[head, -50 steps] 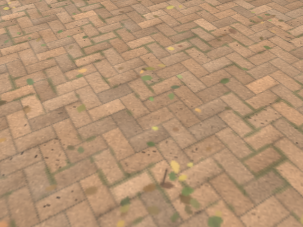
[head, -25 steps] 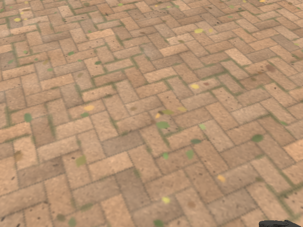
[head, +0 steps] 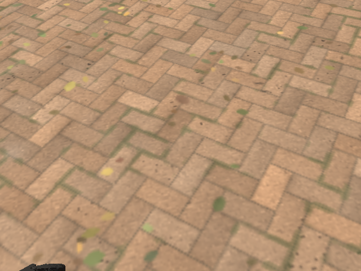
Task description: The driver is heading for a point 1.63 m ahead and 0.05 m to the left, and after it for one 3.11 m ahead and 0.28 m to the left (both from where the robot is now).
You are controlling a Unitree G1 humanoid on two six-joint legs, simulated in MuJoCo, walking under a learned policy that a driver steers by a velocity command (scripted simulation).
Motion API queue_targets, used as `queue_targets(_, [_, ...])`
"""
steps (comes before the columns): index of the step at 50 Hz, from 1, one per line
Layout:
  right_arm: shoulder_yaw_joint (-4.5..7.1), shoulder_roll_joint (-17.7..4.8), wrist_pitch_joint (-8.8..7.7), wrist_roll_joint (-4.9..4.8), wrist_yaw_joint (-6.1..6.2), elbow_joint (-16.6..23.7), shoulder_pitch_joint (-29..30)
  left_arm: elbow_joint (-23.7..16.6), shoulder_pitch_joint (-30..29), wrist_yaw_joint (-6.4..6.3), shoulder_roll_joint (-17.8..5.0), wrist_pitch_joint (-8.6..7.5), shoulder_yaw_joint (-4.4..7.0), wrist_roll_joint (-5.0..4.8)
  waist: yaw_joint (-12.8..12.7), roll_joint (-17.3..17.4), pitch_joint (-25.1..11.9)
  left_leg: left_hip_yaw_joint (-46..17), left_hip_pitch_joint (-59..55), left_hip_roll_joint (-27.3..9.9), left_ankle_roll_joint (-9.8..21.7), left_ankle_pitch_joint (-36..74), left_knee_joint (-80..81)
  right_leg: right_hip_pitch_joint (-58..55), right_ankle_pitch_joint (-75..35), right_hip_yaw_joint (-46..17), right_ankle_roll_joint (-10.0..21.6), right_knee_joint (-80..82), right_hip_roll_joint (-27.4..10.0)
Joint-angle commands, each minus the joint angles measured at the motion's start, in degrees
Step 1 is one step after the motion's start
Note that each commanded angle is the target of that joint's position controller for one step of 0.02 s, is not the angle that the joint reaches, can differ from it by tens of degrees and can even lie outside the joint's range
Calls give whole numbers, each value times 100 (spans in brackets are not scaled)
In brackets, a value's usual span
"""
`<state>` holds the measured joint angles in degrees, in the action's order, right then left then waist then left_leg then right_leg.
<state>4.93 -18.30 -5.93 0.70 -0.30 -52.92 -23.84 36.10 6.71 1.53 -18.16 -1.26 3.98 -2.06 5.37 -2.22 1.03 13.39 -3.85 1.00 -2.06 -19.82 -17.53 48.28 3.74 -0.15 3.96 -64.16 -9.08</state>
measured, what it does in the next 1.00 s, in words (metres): walks ahead: right foot, then left foot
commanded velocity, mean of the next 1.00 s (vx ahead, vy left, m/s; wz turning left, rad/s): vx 0.22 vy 0.00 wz -0.01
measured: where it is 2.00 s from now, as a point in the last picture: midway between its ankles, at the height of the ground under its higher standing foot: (176, 246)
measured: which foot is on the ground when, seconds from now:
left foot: down 0.00-0.14, up 0.16-0.80, down 0.82-1.00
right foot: up 0.00-0.12, down 0.14-0.82, up 0.84-1.00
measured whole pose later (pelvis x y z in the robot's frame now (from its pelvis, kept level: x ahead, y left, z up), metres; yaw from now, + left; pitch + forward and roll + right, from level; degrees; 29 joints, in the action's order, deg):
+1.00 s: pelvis +0.39 +0.04 +0.01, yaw +4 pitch +5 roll -2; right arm 4.8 -18.9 1.5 -1.5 0.6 -34.5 -12.5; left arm 38.9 3.8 -1.0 -17.9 -0.5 4.3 0.4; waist 0.6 -0.7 3.0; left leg -6.6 18.2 3.6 3.1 -12.9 -27.1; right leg 31.9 24.9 -4.7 -4.0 -62.2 2.4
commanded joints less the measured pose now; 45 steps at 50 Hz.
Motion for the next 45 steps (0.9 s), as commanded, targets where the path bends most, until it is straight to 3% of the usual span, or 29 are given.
queue_targets(1, [49,-697,-105,-20,93,743,1203,-407,-267,178,26,-67,-85,102,-487,33,960,-27,1197,-1326,649,2996,872,-632,-997,292,82,1314,61])
queue_targets(3, [98,-1046,-29,-56,179,773,979,-444,-276,314,-120,-139,-3,154,-515,169,612,184,817,-1293,492,5211,209,-1575,-1186,918,167,2011,641])
queue_targets(4, [142,-1237,34,-111,214,802,926,-392,46,346,-265,-137,76,111,-703,445,324,190,558,-1357,453,6376,-344,-2036,-945,1092,218,2078,929])
queue_targets(5, [191,-1392,110,-169,225,870,1021,-255,761,349,-515,-102,208,58,-1105,714,-72,146,510,-1466,467,7221,-1267,-2795,-619,1119,348,2069,1158])
queue_targets(6, [216,-1413,147,-232,199,976,1193,-24,1811,286,-956,-44,430,55,-1638,766,-603,14,929,-1472,419,7297,-2623,-4150,-545,1011,558,2223,1363])
queue_targets(7, [135,-1038,90,-295,121,982,1170,177,2396,115,-1218,18,582,44,-1852,232,-757,-65,1852,-1000,94,4516,-4400,-5410,-1190,408,774,2893,1226])
queue_targets(8, [-145,55,-43,26,30,1242,864,45,1781,3,-1682,56,581,121,-956,-1961,-514,-330,3551,268,-154,-1717,-6948,-6079,-4390,-1387,1267,2880,368])
queue_targets(9, [-198,-294,-202,-77,-34,1423,-64,-450,1477,74,-1686,-116,468,476,-563,-1507,-2571,-1994,4241,429,-116,-1833,-7996,-7054,-3249,-4289,2473,3647,-971])
queue_targets(10, [-101,-832,-243,-131,-11,1521,657,-655,1254,156,-1429,-160,474,372,-906,-317,-2701,-2355,4109,206,59,-1314,-7610,-6659,-1851,-4499,2231,4241,-825])
queue_targets(11, [-96,-765,-204,-155,51,1708,1144,-620,1005,175,-1254,-221,430,215,-702,319,-1730,-2262,4418,71,95,-929,-6986,-5803,-972,-4091,1979,4477,-561])
queue_targets(12, [-108,-677,-105,-67,137,1651,1235,-625,702,149,-981,-257,349,87,-460,854,-1276,-2280,4298,-190,57,-671,-6508,-5033,-647,-3751,1696,4525,-311])
queue_targets(14, [-35,-789,146,-59,173,1547,1026,-726,244,64,-814,-232,300,227,-166,708,-858,-2222,3653,-458,-41,-474,-5968,-3668,-1626,-2967,1510,4591,-138])
queue_targets(16, [-46,-596,269,8,217,1519,1074,-601,300,-41,-705,-195,258,244,-195,607,-752,-1993,3383,-557,-165,-365,-5478,-2976,-2831,-2227,1439,4410,54])
queue_targets(18, [-105,-364,317,40,266,1525,1149,-431,568,-168,-675,-149,213,252,-324,431,-977,-1829,3471,-486,-292,94,-5199,-3036,-3611,-1728,1386,4243,154])
queue_targets(20, [-134,-280,379,-9,280,1446,1127,-337,559,-241,-443,-82,88,274,-387,230,-1158,-1772,3572,-550,-373,651,-4854,-3260,-3397,-1385,1219,4205,204])
queue_targets(22, [-176,-159,413,-37,252,1383,1199,-219,420,-255,-72,-46,-78,316,-421,53,-1128,-1800,3384,-720,-364,1306,-4056,-3316,-2638,-1003,917,4279,337])
queue_targets(24, [-191,-146,409,-101,207,1422,1469,-117,364,-245,-103,-70,-88,421,-608,-145,-844,-1803,3153,-759,-288,1798,-3329,-3236,-1909,-838,784,4482,262])
queue_targets(26, [-121,-368,405,-170,176,1521,1676,-34,340,-228,-333,-86,-18,496,-774,-333,-564,-1763,3228,-678,-230,1609,-2998,-3415,-1461,-898,850,4633,41])
queue_targets(29, [-7,-618,444,-219,91,1738,1811,90,495,-262,-564,44,91,427,-931,-321,-318,-1781,4088,-664,-187,501,-3102,-4308,-1419,-1247,1108,4497,-475])
queue_targets(32, [-17,-451,515,-186,-28,1837,1681,75,452,-345,-489,181,105,329,-902,-226,-328,-1682,4472,-706,-200,-128,-3347,-4897,-1934,-1332,1224,4316,-810])
queue_targets(37, [-39,-254,553,-270,-163,1902,1386,-55,104,-361,-577,296,187,242,-753,-304,-567,-1118,3666,-431,-95,-193,-2582,-4935,-3037,-613,933,3906,-677])
queue_targets(39, [0,-271,543,-270,-199,1877,1145,-49,12,-360,-622,286,214,138,-584,-345,-721,-856,3039,-178,69,400,-1671,-4876,-3086,-270,686,3482,-563])
queue_targets(40, [58,-341,526,-238,-170,1802,831,-28,-43,-371,-575,243,210,61,-372,-304,-812,-813,2390,-10,233,1135,-964,-4582,-2941,25,419,2967,-365])
queue_targets(41, [204,-706,510,-189,-80,1777,449,2,94,-353,-494,149,208,100,-196,132,-977,-1547,1299,-277,570,2510,-576,-3679,-2055,351,-50,1994,13])
queue_targets(42, [406,-1617,497,-95,22,1906,239,-327,-53,-296,-69,56,81,465,-398,1952,-1197,-3907,-115,-1928,1467,5860,-810,-1605,2164,604,-621,223,871])
queue_targets(43, [341,-1452,469,51,-12,2049,170,-397,-397,-228,-224,-62,75,500,-84,1844,-1775,-4720,-687,-2411,2407,6689,-835,-647,3609,-386,-694,-758,1380])
queue_targets(44, [308,-1249,454,21,-35,2065,368,-318,-407,-181,-430,-99,119,329,-112,1109,-1637,-4155,-655,-2116,2252,6366,-877,-484,3317,-682,-670,-1047,1153])
queue_targets(45, [301,-1108,479,-119,5,2088,696,-248,-423,-202,-427,-104,120,263,-269,762,-1321,-3711,-455,-1700,1901,5803,-898,-365,2850,-649,-679,-873,1068])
